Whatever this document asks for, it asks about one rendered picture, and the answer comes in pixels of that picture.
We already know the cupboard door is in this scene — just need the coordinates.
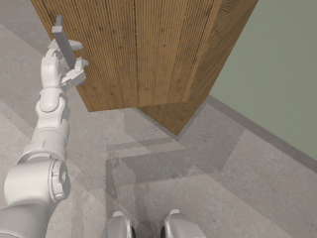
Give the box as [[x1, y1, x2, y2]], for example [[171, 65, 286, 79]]
[[31, 0, 222, 112]]

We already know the robot left upper arm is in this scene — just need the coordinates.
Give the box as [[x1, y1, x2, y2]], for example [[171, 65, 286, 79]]
[[0, 159, 71, 238]]

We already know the robot thigh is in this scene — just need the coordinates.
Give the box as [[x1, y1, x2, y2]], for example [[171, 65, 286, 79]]
[[100, 215, 133, 238], [164, 212, 207, 238]]

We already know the left robot forearm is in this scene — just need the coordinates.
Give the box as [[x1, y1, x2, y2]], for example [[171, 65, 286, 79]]
[[4, 87, 70, 204]]

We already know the left robot hand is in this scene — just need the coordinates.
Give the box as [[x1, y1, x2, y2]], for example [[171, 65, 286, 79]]
[[41, 39, 89, 94]]

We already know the robot right thigh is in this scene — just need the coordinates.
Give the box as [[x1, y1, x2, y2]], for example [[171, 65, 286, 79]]
[[164, 212, 207, 238]]

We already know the robot left thigh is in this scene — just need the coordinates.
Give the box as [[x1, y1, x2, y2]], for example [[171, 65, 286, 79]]
[[100, 215, 133, 238]]

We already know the handle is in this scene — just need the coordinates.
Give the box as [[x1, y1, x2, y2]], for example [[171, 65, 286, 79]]
[[52, 15, 85, 85]]

